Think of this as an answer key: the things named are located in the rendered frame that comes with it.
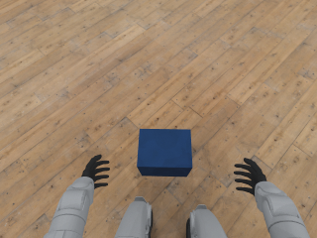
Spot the left robot forearm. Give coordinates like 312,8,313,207
43,177,94,238

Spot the carton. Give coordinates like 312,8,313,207
137,129,193,178

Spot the right robot forearm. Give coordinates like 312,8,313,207
255,180,310,238

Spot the right robot thigh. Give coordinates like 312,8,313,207
189,208,228,238

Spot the right robot hand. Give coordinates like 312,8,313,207
234,158,267,196

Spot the left robot hand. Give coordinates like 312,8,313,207
81,154,110,189

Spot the robot right shin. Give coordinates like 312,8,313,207
190,204,207,238

